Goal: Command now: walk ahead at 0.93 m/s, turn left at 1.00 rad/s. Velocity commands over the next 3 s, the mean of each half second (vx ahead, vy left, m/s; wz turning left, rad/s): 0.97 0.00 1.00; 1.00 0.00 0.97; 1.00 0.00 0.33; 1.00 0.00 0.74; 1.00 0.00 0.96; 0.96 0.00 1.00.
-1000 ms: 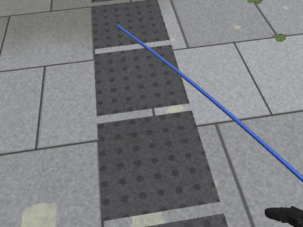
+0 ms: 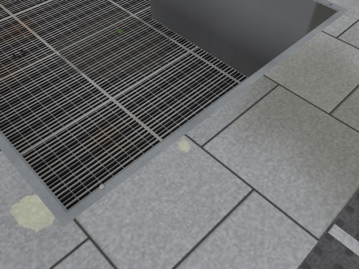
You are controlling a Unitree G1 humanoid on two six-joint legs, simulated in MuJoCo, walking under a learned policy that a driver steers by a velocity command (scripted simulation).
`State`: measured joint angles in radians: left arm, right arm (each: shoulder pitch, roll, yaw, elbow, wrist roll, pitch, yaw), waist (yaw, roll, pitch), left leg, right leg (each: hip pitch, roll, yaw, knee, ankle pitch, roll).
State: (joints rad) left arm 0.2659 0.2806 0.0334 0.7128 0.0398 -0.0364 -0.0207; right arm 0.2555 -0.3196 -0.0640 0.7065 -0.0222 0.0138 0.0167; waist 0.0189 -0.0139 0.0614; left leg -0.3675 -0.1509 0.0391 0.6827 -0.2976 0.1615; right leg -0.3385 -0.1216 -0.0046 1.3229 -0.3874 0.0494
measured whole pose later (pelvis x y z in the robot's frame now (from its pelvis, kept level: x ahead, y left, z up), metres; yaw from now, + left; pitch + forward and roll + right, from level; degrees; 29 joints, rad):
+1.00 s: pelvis +0.69 +0.19 -0.02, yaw +59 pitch +0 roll -1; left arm 0.12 0.23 -0.02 0.56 0.08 0.04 0.06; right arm 0.17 -0.26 0.00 0.70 -0.01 0.02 0.01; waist 0.00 0.02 0.06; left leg -0.53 -0.30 -0.15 1.05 -0.28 0.16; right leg -0.49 -0.02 0.09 0.92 -0.35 0.05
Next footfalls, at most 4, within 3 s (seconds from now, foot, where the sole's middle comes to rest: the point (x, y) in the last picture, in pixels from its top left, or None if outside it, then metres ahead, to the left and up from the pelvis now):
0.30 right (218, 257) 0.51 -0.11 -0.75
0.72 left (126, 209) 0.68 0.24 -0.75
0.98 right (150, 170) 0.87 0.16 -0.75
1.22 left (96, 216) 0.65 0.35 -0.75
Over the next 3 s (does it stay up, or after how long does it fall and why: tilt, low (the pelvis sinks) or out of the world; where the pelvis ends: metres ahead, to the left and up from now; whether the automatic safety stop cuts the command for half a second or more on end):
stays up -0.03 1.14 0.02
